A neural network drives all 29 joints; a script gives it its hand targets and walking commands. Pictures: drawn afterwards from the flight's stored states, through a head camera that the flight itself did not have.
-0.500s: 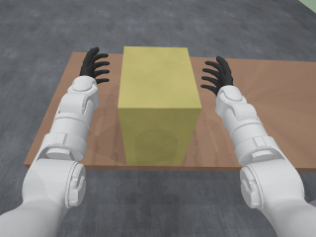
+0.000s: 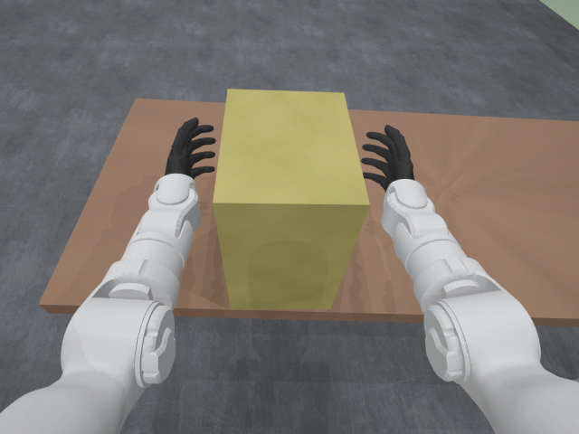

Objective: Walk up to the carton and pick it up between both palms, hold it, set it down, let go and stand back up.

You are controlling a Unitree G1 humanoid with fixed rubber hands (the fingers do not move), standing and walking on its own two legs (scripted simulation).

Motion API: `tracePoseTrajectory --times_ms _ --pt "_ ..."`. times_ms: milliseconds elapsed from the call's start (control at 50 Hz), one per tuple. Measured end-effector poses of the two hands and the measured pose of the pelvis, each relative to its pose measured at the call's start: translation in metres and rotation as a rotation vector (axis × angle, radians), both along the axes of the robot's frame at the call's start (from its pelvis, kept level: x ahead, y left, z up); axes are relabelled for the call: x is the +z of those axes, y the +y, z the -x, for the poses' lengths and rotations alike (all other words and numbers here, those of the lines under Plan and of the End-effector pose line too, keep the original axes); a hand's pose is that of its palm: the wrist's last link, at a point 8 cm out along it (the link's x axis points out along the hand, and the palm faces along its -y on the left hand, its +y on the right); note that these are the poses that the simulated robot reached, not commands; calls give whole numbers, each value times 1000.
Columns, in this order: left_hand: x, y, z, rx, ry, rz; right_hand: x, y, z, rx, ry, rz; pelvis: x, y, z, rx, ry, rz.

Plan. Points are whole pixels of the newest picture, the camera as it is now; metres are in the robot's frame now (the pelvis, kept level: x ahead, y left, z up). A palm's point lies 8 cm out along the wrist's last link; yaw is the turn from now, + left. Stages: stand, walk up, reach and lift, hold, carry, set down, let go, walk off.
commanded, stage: reach and lift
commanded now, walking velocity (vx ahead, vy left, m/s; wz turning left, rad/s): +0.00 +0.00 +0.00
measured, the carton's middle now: (283, 208) +0.43 +0.03 +0.05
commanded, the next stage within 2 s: none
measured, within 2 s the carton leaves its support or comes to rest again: leaves its support in 1.80 s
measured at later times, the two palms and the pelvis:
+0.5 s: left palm (195, 179) +0.43 +0.15 +0.10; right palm (375, 186) +0.44 -0.10 +0.11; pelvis +0.00 +0.01 +0.00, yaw +0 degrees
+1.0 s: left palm (190, 197) +0.40 +0.15 +0.11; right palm (379, 207) +0.40 -0.10 +0.10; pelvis +0.01 +0.01 +0.01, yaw +0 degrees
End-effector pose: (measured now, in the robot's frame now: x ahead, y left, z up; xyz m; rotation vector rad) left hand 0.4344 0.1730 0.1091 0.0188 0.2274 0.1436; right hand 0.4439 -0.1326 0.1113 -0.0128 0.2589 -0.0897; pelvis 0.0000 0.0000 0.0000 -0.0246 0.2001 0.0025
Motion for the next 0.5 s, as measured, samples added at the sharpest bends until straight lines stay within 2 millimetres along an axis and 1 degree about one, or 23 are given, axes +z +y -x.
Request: tracePoseTrajectory --times_ms 140,320,500 --pt "-4 -3 1 -7 28 3 -4 6 3 6 19 -16 0 2 2 -1 2 -3" --pt "-8 -16 1 -9 14 21 -6 31 3 24 9 -32 0 4 3 4 4 -1" --pt "-6 -19 2 0 4 -4 -6 31 6 -12 -12 -24 3 7 2 2 -29 1"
